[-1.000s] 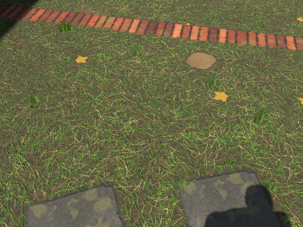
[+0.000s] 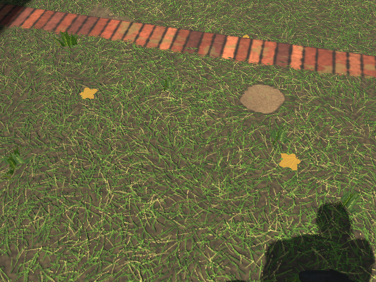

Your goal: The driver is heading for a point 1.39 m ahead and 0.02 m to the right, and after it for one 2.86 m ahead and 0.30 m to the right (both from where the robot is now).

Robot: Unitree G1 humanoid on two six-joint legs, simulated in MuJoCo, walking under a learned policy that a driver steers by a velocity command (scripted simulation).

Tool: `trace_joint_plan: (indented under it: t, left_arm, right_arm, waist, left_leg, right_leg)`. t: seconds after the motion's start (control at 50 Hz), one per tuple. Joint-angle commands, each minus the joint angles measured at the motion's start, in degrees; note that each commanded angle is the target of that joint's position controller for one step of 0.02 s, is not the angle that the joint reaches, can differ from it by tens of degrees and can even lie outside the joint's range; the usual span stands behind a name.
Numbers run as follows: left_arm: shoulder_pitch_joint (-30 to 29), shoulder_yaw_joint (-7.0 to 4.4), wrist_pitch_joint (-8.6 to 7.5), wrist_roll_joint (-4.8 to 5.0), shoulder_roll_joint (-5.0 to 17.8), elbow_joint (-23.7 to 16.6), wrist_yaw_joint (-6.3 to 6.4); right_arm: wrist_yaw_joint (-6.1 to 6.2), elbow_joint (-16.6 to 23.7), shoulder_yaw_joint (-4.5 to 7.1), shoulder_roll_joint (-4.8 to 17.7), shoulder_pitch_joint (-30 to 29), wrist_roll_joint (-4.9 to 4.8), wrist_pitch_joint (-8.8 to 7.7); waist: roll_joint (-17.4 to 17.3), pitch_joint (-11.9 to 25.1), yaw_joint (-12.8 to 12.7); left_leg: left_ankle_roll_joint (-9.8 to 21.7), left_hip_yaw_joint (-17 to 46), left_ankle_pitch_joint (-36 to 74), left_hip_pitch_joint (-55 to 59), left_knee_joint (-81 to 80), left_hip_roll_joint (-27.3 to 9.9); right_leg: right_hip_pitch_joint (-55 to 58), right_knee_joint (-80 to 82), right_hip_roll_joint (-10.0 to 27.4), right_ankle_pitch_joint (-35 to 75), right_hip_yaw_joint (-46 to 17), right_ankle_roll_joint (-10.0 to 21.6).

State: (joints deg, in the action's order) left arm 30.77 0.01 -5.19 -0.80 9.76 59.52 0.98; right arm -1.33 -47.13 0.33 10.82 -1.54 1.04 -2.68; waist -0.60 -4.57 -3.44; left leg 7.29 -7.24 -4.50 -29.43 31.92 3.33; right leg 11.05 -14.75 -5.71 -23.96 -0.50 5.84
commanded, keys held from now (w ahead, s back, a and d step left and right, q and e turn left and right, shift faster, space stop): w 1.00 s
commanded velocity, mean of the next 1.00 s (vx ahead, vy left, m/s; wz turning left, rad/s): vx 0.50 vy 0.00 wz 0.00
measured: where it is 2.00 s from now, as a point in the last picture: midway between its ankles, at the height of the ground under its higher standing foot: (212, 128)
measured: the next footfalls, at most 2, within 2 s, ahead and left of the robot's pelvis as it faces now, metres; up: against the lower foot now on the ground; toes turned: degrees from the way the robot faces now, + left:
left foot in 0.02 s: +0.18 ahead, +0.05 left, +0.00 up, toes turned +3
right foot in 0.58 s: +0.49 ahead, -0.11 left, +0.00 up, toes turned -3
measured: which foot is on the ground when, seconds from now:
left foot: up 0.00-0.00, down 0.02-0.60, up 0.62-1.00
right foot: down 0.00-0.02, up 0.04-0.56, down 0.58-1.00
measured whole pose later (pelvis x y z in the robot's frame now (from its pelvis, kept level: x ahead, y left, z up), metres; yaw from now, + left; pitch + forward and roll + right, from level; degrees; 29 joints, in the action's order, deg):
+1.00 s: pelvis +0.53 -0.05 +0.02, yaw +1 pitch +0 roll -1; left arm 27.8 -1.3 -5.6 -0.8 9.5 61.5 0.0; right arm -1.7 -52.0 1.5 11.5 3.3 1.3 -2.0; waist -2.0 -2.5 -3.3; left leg 2.2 -2.5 -0.9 -35.6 40.3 -5.1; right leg 3.1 -10.2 -5.4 -13.6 4.5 5.1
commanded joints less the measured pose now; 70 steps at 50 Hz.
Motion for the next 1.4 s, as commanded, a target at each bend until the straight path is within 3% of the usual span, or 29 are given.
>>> trace_joint_plan:
  t: [0.02, 0.04, 0.06, 0.08, 0.12, 0.16, 0.2, 0.34, 0.44, 0.5, 0.54, 0.56, 0.58, 0.6, 0.62, 0.64, 0.66, 0.7, 0.78, 0.92, 1.04, 1.1, 1.14, 1.16, 1.18, 1.2, 1.22, 1.28, 1.4]
  left_arm:
    - [-4.1, -1.84, -0.34, 0.05, 10.1, -3.6, 0.13]
    - [-0.3, -0.84, -0.27, 0.26, 4.2, -4.7, -0.33]
    - [3.2, -1.75, 0.12, 0.44, 6.5, -3.9, -0.63]
    - [-2.6, -2.26, 0.13, -0.38, 9.1, -5.4, -0.61]
    - [-7.7, -2.42, 0.2, -0.73, 7.9, -6.3, -1.2]
    - [-6.2, -1.95, 1.56, -1.44, 5.1, -5.8, -1.88]
    - [-8.0, -1.92, 2.29, -1.46, 4.3, -6.4, -2.33]
    - [-26.1, -1.66, 2.83, -0.54, 4.9, -12.1, -2.77]
    - [-34.6, -1.24, 2.62, -0.36, 4.8, -14.4, -2.69]
    - [-36.1, -1.46, 1.98, -0.34, 5.5, -15.6, -2.6]
    - [-30.0, -2.11, 1.39, -0.41, 6.6, -13.9, -2.06]
    - [-22.0, -2.81, 0.94, -0.52, 7.6, -11.2, -1.58]
    - [-11.8, -3.87, 0.34, -1.38, 9.8, -7.9, -0.93]
    - [-2.5, -5.41, 0.02, -2.99, 15.6, -6.5, -0.24]
    - [-2.3, -6.02, 0.94, -1.66, 16.5, -5.9, -0.98]
    - [-8.3, -5.42, 1.33, -0.03, 13.4, -6.5, -1.47]
    - [-13.4, -4.56, 1.01, 0.31, 10.2, -7.2, -1.71]
    - [-15.7, -3.3, 0.13, 0.04, 5.8, -6.1, -1.59]
    - [-10.6, -3.14, -1.27, 0.32, 6.5, -2.8, -1.26]
    - [-3.3, -2.54, -1.14, 0.26, 7.0, -0.6, -1.11]
    - [1.6, -2.57, -0.62, -0.64, 7.8, 1.7, -0.12]
    - [-0.7, -2.92, -0.4, -0.89, 8.9, 1.8, 0.31]
    - [-2.4, -2.81, -0.2, -0.36, 8.9, 1.4, 0.08]
    - [-1.4, -1.89, -0.36, 0.99, 5.7, -0.9, -0.33]
    - [3.9, -1.97, -0.19, 1.82, 3.7, -0.5, -0.61]
    - [-1.8, -3.24, 0.19, 0.29, 7.9, -1.0, -0.48]
    - [-6.5, -3.23, -0.13, -0.01, 7.3, -2.6, -0.83]
    - [-7.1, -3.07, 1.27, -1.34, 4.3, -2.3, -1.65]
    - [-17.7, -3.25, 3.15, -1.26, 4.5, -6.2, -2.58]
  right_arm:
    - [2.03, -5.8, 4.1, 11.3, 27.3, 0.95, -0.81]
    - [2.07, -6.0, 4.99, 15.3, 30.3, 2.06, -0.83]
    - [1.23, -6.1, 4.96, 13.9, 27.0, 0.44, -0.45]
    - [0.86, -4.9, 4.33, 10.5, 20.0, -0.91, -0.51]
    - [0.45, -5.0, 3.01, 5.3, 15.7, -0.48, -1.56]
    - [0.88, -7.1, 2.25, 3.8, 17.7, -0.32, -2.73]
    - [0.91, -8.8, 2.4, 5.2, 20.8, -0.56, -3.68]
    - [0.96, -11.5, 1.91, 6.3, 29.2, -0.84, -3.51]
    - [1.78, -13.3, 1.51, 6.5, 34.4, -0.08, -3.16]
    - [2.35, -14.1, 1.72, 7.4, 34.4, 0.53, -2.9]
    - [2.6, -14.0, 1.94, 8.3, 32.0, 0.52, -2.87]
    - [2.5, -14.0, 2.03, 8.7, 31.1, 0.32, -2.73]
    - [2.37, -13.4, 1.84, 8.5, 30.0, -0.14, -2.8]
    - [1.99, -10.9, 0.84, 4.8, 31.0, -1.52, -3.03]
    - [1.72, -11.7, 1.36, 4.3, 35.8, -2.42, -2.98]
    - [1.93, -11.1, 2.47, 8.2, 31.1, -0.83, -2.7]
    - [1.61, -9.6, 2.38, 7.1, 26.2, -0.49, -2.97]
    - [1.11, -8.9, 2.43, 5.1, 23.8, 0.5, -2.14]
    - [-0.15, -8.4, 2.34, 3.0, 23.1, 1.22, -0.07]
    - [-0.46, -2.5, 1.65, 3.0, 5.2, 0.25, 0.17]
    - [-0.22, 0.6, 1.56, 4.0, -2.7, 0.14, -0.43]
    - [0.31, -0.6, 2.28, 5.0, 2.7, 0.15, -1.29]
    - [1.34, -6.4, 3.93, 7.8, 20.1, 1.0, -2.33]
    - [2.0, -7.9, 5.41, 13.3, 29.5, 2.55, -2.68]
    - [1.36, -8.0, 6.08, 15.8, 29.9, 1.9, -2.02]
    - [0.99, -7.6, 5.57, 12.8, 24.5, -0.22, -1.47]
    - [0.77, -6.6, 4.59, 9.2, 18.8, -0.62, -1.63]
    - [1.02, -7.9, 2.85, 3.4, 16.5, -0.45, -2.72]
    - [1.37, -11.0, 2.92, 6.1, 24.6, -0.55, -3.68]
  waist:
    - [3.1, 13.1, 15.2]
    - [-7.6, 17.8, 11.8]
    - [-8.1, 18.0, 8.9]
    - [-2.5, 8.0, 6.7]
    - [2.4, 0.2, 3.7]
    - [1.4, 0.4, 1.1]
    - [0.2, 0.1, 0.8]
    - [-1.9, -1.6, 5.2]
    - [-3.2, -1.8, 8.0]
    - [-3.7, -2.0, 7.2]
    - [-4.4, 0.7, 3.7]
    - [-3.9, 4.6, 0.3]
    - [-2.7, 10.1, -3.8]
    - [5.2, 18.4, -5.5]
    - [13.4, 24.3, -3.2]
    - [5.0, 15.3, -1.2]
    - [3.0, 8.2, 0.2]
    - [2.2, 2.4, 3.8]
    - [3.4, 1.9, 6.0]
    - [4.0, -1.3, 2.2]
    - [4.4, -2.4, 0.3]
    - [4.9, 0.3, 3.6]
    - [2.8, 9.3, 10.5]
    - [-4.5, 17.2, 12.4]
    - [-12.3, 21.7, 9.8]
    - [-3.9, 14.4, 8.2]
    - [-2.4, 6.9, 6.4]
    - [-2.2, 2.5, 1.9]
    - [-2.3, -0.4, 2.5]
  left_leg:
    - [5.1, 8.6, -5.5, 34.3, -4.5, -5.5]
    - [10.4, 30.6, -9.3, 45.2, -5.4, -21.1]
    - [16.3, 49.9, -17.2, 45.6, -14.9, -25.9]
    - [14.1, 42.0, -23.6, 36.4, -19.0, -23.7]
    - [10.5, 31.1, -14.9, 22.7, -23.1, -19.2]
    - [8.0, 23.5, -5.8, 17.2, -24.4, -15.9]
    - [7.6, 19.4, 0.1, 16.3, -25.3, -14.5]
    - [2.9, 11.9, 12.6, 22.9, -25.8, -11.0]
    - [3.0, 11.5, 19.5, 32.9, -22.7, -12.8]
    - [4.0, 11.6, 26.3, 37.9, -19.2, -15.3]
    - [2.8, 10.2, 40.1, 37.2, -12.1, -15.3]
    - [2.0, 9.1, 44.0, 36.0, -3.7, -14.2]
    - [0.9, 7.5, 36.4, 28.2, 7.8, -12.3]
    - [-1.0, 4.4, 12.6, 11.9, 27.2, -7.5]
    - [-2.1, 5.8, -25.0, -2.0, 43.8, 1.7]
    - [-1.3, 10.5, -20.9, -7.1, 45.8, -2.5]
    - [-1.4, 10.4, -16.1, -7.5, 43.3, -4.6]
    - [-2.1, 10.1, -12.3, -2.8, 36.5, -7.7]
    - [-3.9, 7.8, -8.8, -1.9, 31.7, -8.4]
    - [-5.7, 4.1, 4.2, -7.0, 12.5, -8.4]
    - [-3.4, 3.1, 1.2, -7.8, 3.1, -6.4]
    - [-0.7, 1.6, -5.2, 2.4, -1.0, -3.0]
    - [2.4, 2.9, -2.9, 25.2, -5.5, -2.8]
    - [6.8, 21.0, -8.4, 42.0, -6.6, -17.7]
    - [13.7, 45.0, -8.0, 49.2, -14.1, -29.0]
    - [11.6, 40.9, -13.2, 42.3, -16.1, -25.4]
    - [9.6, 32.7, -11.7, 33.5, -18.2, -23.3]
    - [4.8, 19.7, -0.8, 20.9, -22.5, -16.3]
    - [4.7, 13.5, 6.3, 21.6, -25.9, -14.0]
  right_leg:
    - [-16.8, -35.7, 13.2, 58.1, -1.1, 0.2]
    - [-32.2, -57.1, 4.6, 10.4, 2.7, -0.5]
    - [-44.3, -67.6, 0.0, -4.6, -2.5, -0.1]
    - [-47.9, -64.9, 4.8, 2.1, -3.9, 0.8]
    - [-44.0, -58.9, 8.1, 7.0, -3.3, 0.5]
    - [-38.8, -54.1, 9.9, 7.8, -2.9, -0.9]
    - [-39.7, -50.9, 10.7, 9.5, -1.4, -2.0]
    - [-48.1, -32.2, 11.4, 24.4, 3.3, -4.4]
    - [-49.1, -22.8, 9.0, 24.4, 4.9, -3.7]
    - [-47.8, -19.1, 7.7, 18.8, 4.9, -1.8]
    - [-37.6, -15.9, 4.7, 14.2, 6.0, 0.3]
    - [-28.4, -12.8, 2.9, 14.8, 6.6, 1.7]
    - [-13.8, -11.4, 5.6, 16.7, 3.7, 3.8]
    - [3.4, -10.9, 21.4, 11.5, -15.1, 8.3]
    - [10.3, -3.4, 31.0, 11.6, -38.6, 15.2]
    - [3.0, -1.6, 27.8, 8.9, -32.5, 13.2]
    - [-5.7, 0.6, 25.6, 10.9, -24.8, 11.7]
    - [-16.8, 4.0, 20.4, 18.9, -15.2, 7.7]
    - [-20.1, 6.4, 17.3, 27.1, -7.9, 6.6]
    - [-16.4, 8.2, 14.9, 33.4, -3.0, 4.8]
    - [-5.2, 4.8, 18.4, 39.6, -3.0, 5.7]
    - [-3.9, -3.7, 18.6, 56.0, -1.2, 4.2]
    - [-11.8, -23.5, 15.1, 55.0, 1.7, 2.3]
    - [-27.6, -42.6, 10.6, 32.9, 4.6, 0.4]
    - [-42.9, -59.1, 0.9, -7.9, 3.2, -0.8]
    - [-47.4, -61.5, 5.0, -3.0, -2.5, 0.1]
    - [-48.0, -59.0, 7.3, 2.7, -2.2, 0.2]
    - [-40.5, -51.3, 10.7, 8.1, -1.5, -1.3]
    - [-47.8, -41.9, 12.2, 16.9, 1.5, -4.0]
Keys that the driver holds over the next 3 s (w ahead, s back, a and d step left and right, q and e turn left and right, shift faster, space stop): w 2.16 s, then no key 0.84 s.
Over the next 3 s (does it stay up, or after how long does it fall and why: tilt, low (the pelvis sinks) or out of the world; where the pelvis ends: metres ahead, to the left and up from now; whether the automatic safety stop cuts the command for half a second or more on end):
stays up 1.31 0.00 0.02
